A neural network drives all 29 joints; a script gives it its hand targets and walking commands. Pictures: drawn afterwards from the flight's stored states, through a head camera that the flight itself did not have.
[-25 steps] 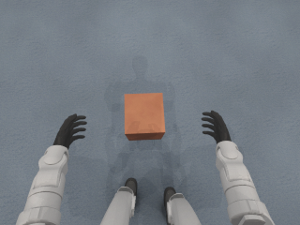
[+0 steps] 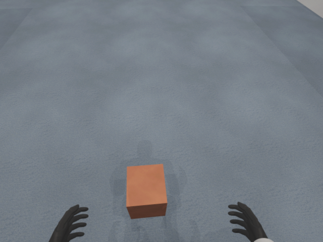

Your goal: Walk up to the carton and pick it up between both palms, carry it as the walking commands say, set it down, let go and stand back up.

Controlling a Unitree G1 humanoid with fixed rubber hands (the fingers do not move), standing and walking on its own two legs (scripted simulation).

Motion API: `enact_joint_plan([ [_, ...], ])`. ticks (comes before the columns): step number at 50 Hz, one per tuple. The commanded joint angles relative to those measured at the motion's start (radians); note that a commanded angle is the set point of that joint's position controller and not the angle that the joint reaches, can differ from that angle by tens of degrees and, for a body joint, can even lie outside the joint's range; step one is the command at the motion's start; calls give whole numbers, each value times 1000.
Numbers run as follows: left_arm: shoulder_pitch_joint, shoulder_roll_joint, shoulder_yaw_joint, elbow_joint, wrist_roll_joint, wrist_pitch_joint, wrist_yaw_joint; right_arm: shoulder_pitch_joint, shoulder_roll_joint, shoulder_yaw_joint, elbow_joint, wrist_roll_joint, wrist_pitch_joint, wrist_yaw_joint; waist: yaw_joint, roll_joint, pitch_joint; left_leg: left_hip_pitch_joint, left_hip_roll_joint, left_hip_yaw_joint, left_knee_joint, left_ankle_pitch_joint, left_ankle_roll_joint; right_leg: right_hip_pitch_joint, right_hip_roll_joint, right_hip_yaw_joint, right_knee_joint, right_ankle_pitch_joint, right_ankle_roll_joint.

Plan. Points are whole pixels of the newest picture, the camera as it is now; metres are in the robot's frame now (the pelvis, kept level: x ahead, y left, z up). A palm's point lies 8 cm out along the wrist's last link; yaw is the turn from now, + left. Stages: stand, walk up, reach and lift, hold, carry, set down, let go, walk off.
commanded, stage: let go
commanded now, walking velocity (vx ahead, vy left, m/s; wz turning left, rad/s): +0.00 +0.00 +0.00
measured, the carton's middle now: (146, 192) +0.47 +0.06 -0.65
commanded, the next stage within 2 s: stand in 0.34 s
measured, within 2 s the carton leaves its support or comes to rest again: neither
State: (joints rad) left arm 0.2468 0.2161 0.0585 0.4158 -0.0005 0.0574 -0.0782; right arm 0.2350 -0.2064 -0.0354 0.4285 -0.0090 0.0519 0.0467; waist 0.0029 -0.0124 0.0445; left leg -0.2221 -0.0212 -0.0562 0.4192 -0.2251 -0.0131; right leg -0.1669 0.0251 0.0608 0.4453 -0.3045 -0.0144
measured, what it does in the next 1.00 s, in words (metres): stands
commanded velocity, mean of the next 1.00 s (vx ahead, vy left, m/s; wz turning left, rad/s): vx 0.00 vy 0.00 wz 0.00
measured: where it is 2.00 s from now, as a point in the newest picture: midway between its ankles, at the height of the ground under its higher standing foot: outside the picture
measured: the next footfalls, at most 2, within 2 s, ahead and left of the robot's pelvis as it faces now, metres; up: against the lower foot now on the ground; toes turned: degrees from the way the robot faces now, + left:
none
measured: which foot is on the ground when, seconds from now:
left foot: down 0.00-1.00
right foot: down 0.00-1.00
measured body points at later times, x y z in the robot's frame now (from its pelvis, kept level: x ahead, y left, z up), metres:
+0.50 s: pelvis -0.01 +0.01 -0.01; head +0.00 +0.02 +0.44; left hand +0.15 +0.28 -0.09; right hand +0.14 -0.26 -0.09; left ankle +0.00 +0.13 -0.74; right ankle -0.05 -0.11 -0.74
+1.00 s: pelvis +0.01 +0.02 +0.00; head +0.01 +0.04 +0.45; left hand +0.14 +0.31 -0.11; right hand +0.13 -0.27 -0.10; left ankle +0.00 +0.13 -0.74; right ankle -0.05 -0.11 -0.74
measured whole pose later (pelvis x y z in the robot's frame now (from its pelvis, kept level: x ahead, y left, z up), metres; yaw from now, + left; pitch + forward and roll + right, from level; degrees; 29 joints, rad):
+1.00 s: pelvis +0.01 +0.02 +0.00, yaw -1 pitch -1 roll +0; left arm 0.19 0.35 0.02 0.80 0.03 0.01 0.03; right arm 0.15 -0.33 -0.02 0.85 -0.03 0.01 -0.03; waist -0.01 -0.03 0.02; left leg -0.18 -0.03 -0.03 0.48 -0.28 0.02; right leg -0.10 0.01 0.07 0.43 -0.32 0.02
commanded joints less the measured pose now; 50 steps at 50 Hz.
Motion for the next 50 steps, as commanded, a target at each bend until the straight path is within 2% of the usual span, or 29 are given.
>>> enact_joint_plan([
  [1, -37, 96, 31, -92, 2, 12, -2, -31, -81, -7, -103, 7, 11, 9, 0, -27, -69, 184, -40, 56, -12, 230, 3, -45, -8, -25, -92, 295, 50],
  [11, -51, 109, 31, -75, 27, 65, 2, -28, -81, -13, -92, 4, 57, 16, -7, -4, -28, 203, -47, 51, -3, 222, 5, 5, 0, -34, -78, 332, 44],
  [17, -75, 111, 21, -108, 24, 138, 38, -23, -111, -16, -60, 7, 38, -6, -10, -8, -48, 162, -41, 45, 15, 191, 2, -17, -1, -30, -61, 306, 41],
  [18, -93, 218, 33, 20, 30, 68, 83, -68, -198, -34, 72, -39, 16, -47, 9, -85, -2, 32, 45, 19, 37, 115, -17, -82, -39, -10, -74, 117, 61],
  [20, -82, 208, 30, 47, 46, 12, 96, -46, -206, -39, 104, -49, -6, -68, -14, -41, -8, 13, 45, -6, 16, -27, -5, -105, -52, 35, -91, -48, 38],
  [21, -85, 201, 27, 59, 48, -2, 94, -54, -210, -38, 121, -49, -17, -69, -14, -12, -6, -3, 50, -20, 3, -68, 2, -105, -51, 38, -84, -68, 31],
  [24, -81, 199, 22, 102, 45, -28, 87, -90, -216, -35, 160, -38, -37, -66, -2, 25, -43, -24, 70, -44, -6, -52, 15, -54, -49, 30, -46, 17, 27],
  [28, -74, 224, 18, 155, 42, -45, 94, -94, -232, -33, 214, -34, -49, -69, -6, 26, -82, 24, 79, -49, 22, 115, 19, -21, -63, 42, -34, 147, 28],
  [32, -66, 245, 13, 203, 40, -52, 103, -90, -256, -33, 261, -32, -53, -73, -11, 32, -96, 63, 88, -55, 29, 212, 23, -5, -71, 43, -29, 222, 27],
  [42, -56, 267, -3, 290, 36, -55, 112, -96, -284, -27, 339, -24, -56, -78, -9, 24, -99, 113, 99, -55, 27, 339, 24, 21, -84, 37, -31, 316, 27],
  [50, -67, 277, -10, 339, 34, -57, 114, -111, -291, -21, 384, -21, -57, -78, -8, 16, -88, 123, 103, -59, 6, 331, 28, 31, -93, 40, -52, 313, 25],
])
